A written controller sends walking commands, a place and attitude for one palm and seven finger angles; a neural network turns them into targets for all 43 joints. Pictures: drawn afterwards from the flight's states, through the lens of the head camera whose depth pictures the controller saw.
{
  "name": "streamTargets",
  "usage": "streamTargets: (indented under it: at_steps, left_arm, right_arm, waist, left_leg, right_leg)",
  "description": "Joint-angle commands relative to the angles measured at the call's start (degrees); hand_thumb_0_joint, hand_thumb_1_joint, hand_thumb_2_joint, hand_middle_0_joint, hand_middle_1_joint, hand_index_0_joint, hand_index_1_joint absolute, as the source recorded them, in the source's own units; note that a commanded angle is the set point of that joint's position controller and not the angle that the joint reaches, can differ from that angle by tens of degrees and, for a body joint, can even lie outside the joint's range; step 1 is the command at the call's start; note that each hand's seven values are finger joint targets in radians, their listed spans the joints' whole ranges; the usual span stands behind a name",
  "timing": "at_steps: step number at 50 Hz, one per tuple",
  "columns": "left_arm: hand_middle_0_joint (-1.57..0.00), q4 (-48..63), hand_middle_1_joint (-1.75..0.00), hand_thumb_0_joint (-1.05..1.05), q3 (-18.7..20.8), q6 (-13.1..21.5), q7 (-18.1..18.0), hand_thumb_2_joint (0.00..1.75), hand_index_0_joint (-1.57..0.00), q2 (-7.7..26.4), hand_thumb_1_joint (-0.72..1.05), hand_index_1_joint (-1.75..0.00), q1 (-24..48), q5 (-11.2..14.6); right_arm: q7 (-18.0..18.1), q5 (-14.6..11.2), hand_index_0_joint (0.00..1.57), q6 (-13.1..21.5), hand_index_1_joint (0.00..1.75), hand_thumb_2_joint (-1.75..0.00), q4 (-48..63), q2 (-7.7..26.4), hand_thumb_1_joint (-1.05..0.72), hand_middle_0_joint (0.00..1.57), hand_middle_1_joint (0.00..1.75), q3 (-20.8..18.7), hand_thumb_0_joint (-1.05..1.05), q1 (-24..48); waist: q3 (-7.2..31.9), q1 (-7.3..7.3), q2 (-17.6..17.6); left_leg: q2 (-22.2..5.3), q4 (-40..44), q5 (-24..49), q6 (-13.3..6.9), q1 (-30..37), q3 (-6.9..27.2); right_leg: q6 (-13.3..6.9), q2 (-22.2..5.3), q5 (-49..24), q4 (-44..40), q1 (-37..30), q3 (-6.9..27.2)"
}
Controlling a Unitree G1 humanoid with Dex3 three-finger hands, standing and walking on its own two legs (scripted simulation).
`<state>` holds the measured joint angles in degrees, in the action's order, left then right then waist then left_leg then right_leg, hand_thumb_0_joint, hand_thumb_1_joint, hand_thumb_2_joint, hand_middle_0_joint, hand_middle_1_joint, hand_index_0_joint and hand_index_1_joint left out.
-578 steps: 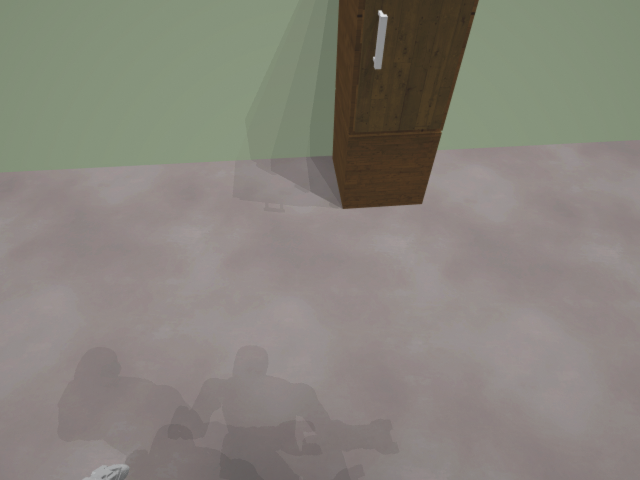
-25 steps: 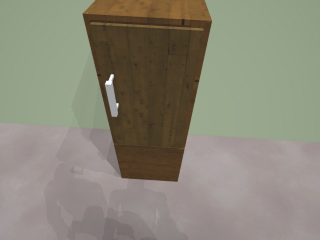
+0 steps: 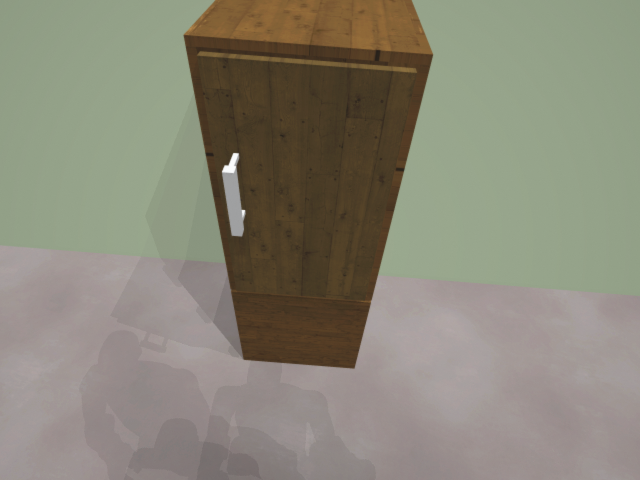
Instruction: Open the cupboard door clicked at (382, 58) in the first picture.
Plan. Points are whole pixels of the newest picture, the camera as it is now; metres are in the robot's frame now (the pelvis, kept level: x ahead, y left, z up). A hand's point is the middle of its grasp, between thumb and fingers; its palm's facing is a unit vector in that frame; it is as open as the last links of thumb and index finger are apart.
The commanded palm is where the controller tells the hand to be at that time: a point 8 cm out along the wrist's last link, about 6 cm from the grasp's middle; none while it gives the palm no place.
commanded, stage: shuffle to correct the standing spot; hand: left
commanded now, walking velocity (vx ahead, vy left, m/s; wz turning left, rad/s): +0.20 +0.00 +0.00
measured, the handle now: (236, 195) +0.60 +0.19 +0.00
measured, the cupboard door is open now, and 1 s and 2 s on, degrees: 0 0 0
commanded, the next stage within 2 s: come to a stop and stand still in 0.30 s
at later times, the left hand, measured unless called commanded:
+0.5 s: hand out of the picture -0.02 +0.15 -0.18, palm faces +0.07 -0.99 -0.12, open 7.4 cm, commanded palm none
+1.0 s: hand out of the picture +0.07 +0.18 -0.18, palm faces -0.01 -0.97 -0.23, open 7.3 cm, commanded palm none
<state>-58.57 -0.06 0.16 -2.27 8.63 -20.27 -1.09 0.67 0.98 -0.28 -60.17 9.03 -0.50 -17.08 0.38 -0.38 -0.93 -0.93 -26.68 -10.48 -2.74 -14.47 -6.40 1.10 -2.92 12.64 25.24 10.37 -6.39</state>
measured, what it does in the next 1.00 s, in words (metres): stands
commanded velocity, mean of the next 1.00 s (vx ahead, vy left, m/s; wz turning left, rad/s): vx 0.03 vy -0.01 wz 0.00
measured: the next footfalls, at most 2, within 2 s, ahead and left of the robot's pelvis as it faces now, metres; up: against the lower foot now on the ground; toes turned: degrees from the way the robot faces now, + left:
none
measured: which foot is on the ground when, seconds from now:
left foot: down 0.00-1.00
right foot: down 0.00-1.00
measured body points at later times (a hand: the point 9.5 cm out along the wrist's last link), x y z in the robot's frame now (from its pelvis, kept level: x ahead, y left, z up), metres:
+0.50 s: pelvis +0.06 +0.01 -0.01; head +0.06 +0.02 +0.44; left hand -0.03 +0.20 -0.17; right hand +0.02 -0.20 -0.16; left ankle +0.05 +0.09 -0.74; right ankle +0.01 -0.13 -0.74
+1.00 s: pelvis +0.03 +0.00 -0.01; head +0.04 +0.00 +0.44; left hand +0.07 +0.24 -0.16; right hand +0.07 -0.24 -0.16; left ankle +0.05 +0.09 -0.74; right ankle +0.01 -0.13 -0.74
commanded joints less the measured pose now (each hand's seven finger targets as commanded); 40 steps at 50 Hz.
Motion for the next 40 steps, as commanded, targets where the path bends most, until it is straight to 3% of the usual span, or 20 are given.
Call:
streamTargets:
  at_steps: [1, 4, 6, 10, 16, 20, 22, 23, 24, 26, 27, 29, 30, 32, 35, 40]
  left_arm:
    - [-0.2, 0.1, -0.3, 0.0, 0.9, 0.9, -0.3, 0.9, -0.2, 3.9, 0.9, -0.3, -4.7, -0.4]
    - [-0.2, -0.7, -0.3, 0.0, 1.4, 0.4, 0.0, 0.9, -0.2, 3.3, 0.9, -0.3, -6.2, -0.8]
    - [-0.2, -1.3, -0.3, 0.0, 1.6, 0.3, 0.3, 0.9, -0.2, 2.5, 0.9, -0.3, -7.6, -0.9]
    - [-0.2, -2.3, -0.3, 0.0, 1.8, 0.8, 0.6, 0.9, -0.2, 1.2, 0.9, -0.3, -9.5, -0.7]
    - [-0.2, -2.9, -0.3, 0.0, 2.4, 1.2, 0.5, 0.9, -0.2, 1.5, 0.9, -0.3, -11.0, -0.6]
    - [-0.2, -3.2, -0.3, 0.0, 2.5, 1.4, 0.6, 0.9, -0.2, 1.1, 0.9, -0.3, -11.2, -0.4]
    - [-0.2, -3.1, -0.3, 0.0, 2.2, 1.5, 0.5, 0.9, -0.2, -0.3, 0.9, -0.3, -10.5, -0.5]
    - [-0.2, -3.2, -0.3, 0.0, 1.9, 1.5, 0.3, 0.9, -0.2, -1.0, 0.9, -0.3, -10.2, -0.5]
    - [-0.2, -3.5, -0.3, 0.0, 1.6, 1.4, 0.0, 0.9, -0.2, -1.7, 0.9, -0.3, -10.6, -0.5]
    - [-0.2, -4.8, -0.3, 0.0, 1.3, 1.4, -0.7, 0.9, -0.2, -1.6, 0.9, -0.3, -12.4, -0.1]
    - [-0.2, -4.9, -0.3, 0.0, 1.4, 1.4, -1.1, 0.9, -0.2, -1.0, 0.9, -0.3, -12.6, 0.1]
    - [-0.2, -4.1, -0.3, 0.0, 1.8, 1.3, -1.6, 0.9, -0.2, 0.9, 0.9, -0.3, -12.0, 0.2]
    - [-0.2, -3.3, -0.3, 0.0, 1.9, 1.1, -1.8, 0.9, -0.2, 1.4, 0.9, -0.3, -11.2, 0.1]
    - [-0.2, -1.4, -0.3, 0.0, 2.5, 0.6, -2.0, 0.9, -0.2, 2.3, 0.9, -0.3, -9.1, 0.0]
    - [-0.2, 0.3, -0.3, 0.0, 3.0, 0.0, -1.8, 0.9, -0.2, 2.9, 0.9, -0.3, -6.5, 0.2]
    - [-0.2, 1.2, -0.3, 0.0, 2.8, -0.1, -1.5, 0.9, -0.2, 3.6, 0.9, -0.3, -4.6, 0.0]
  right_arm:
    - [0.0, -0.1, 0.2, 0.7, 0.3, -0.9, 0.4, 5.7, -0.9, 0.2, 0.3, -1.2, 0.0, -2.3]
    - [0.1, 0.2, 0.2, 0.1, 0.3, -0.9, -0.4, 6.2, -0.9, 0.2, 0.3, -1.8, 0.0, -3.1]
    - [0.2, 0.2, 0.2, 0.0, 0.3, -0.9, -0.5, 6.1, -0.9, 0.2, 0.3, -2.1, 0.0, -3.0]
    - [0.3, 0.1, 0.2, 0.6, 0.3, -0.9, -1.2, 5.2, -0.9, 0.2, 0.3, -2.2, 0.0, -4.0]
    - [0.3, 0.0, 0.2, 1.2, 0.3, -0.9, -1.2, 3.2, -0.9, 0.2, 0.3, -2.1, 0.0, -4.9]
    - [0.4, 0.0, 0.2, 1.8, 0.3, -0.9, -1.6, 2.5, -0.9, 0.2, 0.3, -2.0, 0.0, -6.5]
    - [0.7, -0.3, 0.2, 2.2, 0.3, -0.9, -2.6, 2.6, -0.9, 0.2, 0.3, -1.9, 0.0, -7.9]
    - [1.0, -0.4, 0.2, 2.6, 0.3, -0.9, -3.1, 3.1, -0.9, 0.2, 0.3, -1.8, 0.0, -8.6]
    - [1.4, -0.4, 0.2, 2.8, 0.3, -0.9, -3.6, 3.3, -0.9, 0.2, 0.3, -1.7, 0.0, -8.5]
    - [2.3, -0.7, 0.2, 3.0, 0.3, -0.9, -4.1, 2.5, -0.9, 0.2, 0.3, -1.1, 0.0, -7.7]
    - [2.5, -0.8, 0.2, 3.0, 0.3, -0.9, -4.1, 2.0, -0.9, 0.2, 0.3, -1.0, 0.0, -7.1]
    - [2.7, -0.9, 0.2, 2.5, 0.3, -0.9, -3.5, 2.3, -0.9, 0.2, 0.3, -1.4, 0.0, -6.3]
    - [2.6, -1.0, 0.2, 2.1, 0.3, -0.9, -3.2, 2.4, -0.9, 0.2, 0.3, -1.6, 0.0, -6.0]
    - [2.5, -1.0, 0.2, 1.6, 0.3, -0.9, -2.6, 2.6, -0.9, 0.2, 0.3, -2.1, 0.0, -5.5]
    - [2.4, -0.6, 0.2, 0.9, 0.3, -0.9, -1.6, 3.5, -0.9, 0.2, 0.3, -2.7, 0.0, -4.3]
    - [1.7, -0.5, 0.2, 0.7, 0.3, -0.9, -0.3, 3.0, -0.9, 0.2, 0.3, -2.5, 0.0, -1.9]
  waist:
    - [-4.5, 0.15, 1.5]
    - [-6.6, 0.4, 3.8]
    - [-8.5, 0.88, 4.0]
    - [-7.6, 0.96, 2.8]
    - [-9.9, 0.74, -0.8]
    - [-9.8, -0.08, 0.4]
    - [-8.5, -0.39, 3.8]
    - [-6.8, -0.32, 5.4]
    - [-5.4, 0.16, 5.4]
    - [-1.8, 0.88, 3.3]
    - [-1.9, 0.93, 1.5]
    - [-0.3, 0.58, -0.9]
    - [-0.3, 0.38, -0.9]
    - [-0.5, 0.29, -0.8]
    - [0.7, 0.39, 2.0]
    - [1.5, 0.65, 0.9]
  left_leg:
    - [-5.4, 9.5, -13.1, 1.2, -1.8, 8.6]
    - [-6.1, 11.3, -23.4, 0.3, -4.5, 10.2]
    - [-6.5, 11.8, -26.0, -0.3, -6.6, 10.8]
    - [-6.5, 10.0, -23.8, -1.1, -5.3, 10.6]
    - [-4.4, 4.3, -21.2, -0.9, -7.1, 8.1]
    - [-4.6, 3.1, -18.5, -1.3, -5.0, 7.7]
    - [-7.0, 6.3, -12.6, -1.9, -1.3, 10.0]
    - [-8.8, 7.1, -4.8, -2.3, 0.6, 11.1]
    - [-9.6, 6.1, 6.5, -2.6, 2.5, 10.9]
    - [-8.4, -0.2, 32.2, -2.0, 6.2, 6.8]
    - [-7.4, -1.9, 37.7, -0.9, 5.8, 5.7]
    - [-6.1, -2.5, 35.8, 0.5, 5.9, 4.1]
    - [-5.7, -2.5, 34.6, 0.7, 5.7, 3.9]
    - [-5.9, -2.6, 35.8, 0.6, 5.9, 3.6]
    - [-6.8, -2.6, 35.5, 0.3, 7.0, 4.1]
    - [-6.0, -1.4, 22.4, 0.6, 4.7, 4.9]
  right_leg:
    - [-1.3, -3.7, 6.4, -6.5, 2.6, 5.2]
    - [-1.5, -2.3, 14.8, -4.8, 4.5, 3.9]
    - [-1.8, -1.8, 15.5, -3.6, 4.9, 3.4]
    - [-2.7, -2.0, 13.7, -2.8, 4.9, 4.2]
    - [-4.5, -4.0, 18.5, -5.0, 6.5, 8.7]
    - [-5.0, -3.8, 16.0, -2.9, 7.9, 8.1]
    - [-3.7, -2.0, 5.9, 1.4, 7.8, 4.5]
    - [-2.7, -1.3, -0.2, 4.0, 6.6, 2.4]
    - [-1.9, -1.2, -3.8, 4.9, 5.5, 1.8]
    - [-1.3, -2.5, -13.5, 2.9, 1.1, 3.4]
    - [-1.1, -3.3, -21.4, 2.0, -0.7, 4.3]
    - [-1.0, -4.5, -33.5, 3.1, -3.3, 4.7]
    - [-1.0, -4.9, -35.3, 3.8, -3.4, 4.8]
    - [-0.9, -4.9, -34.7, 5.2, -2.4, 4.7]
    - [-1.2, -4.5, -28.2, 5.6, -1.1, 5.0]
    - [-2.3, -5.7, -24.3, 2.5, -3.0, 6.8]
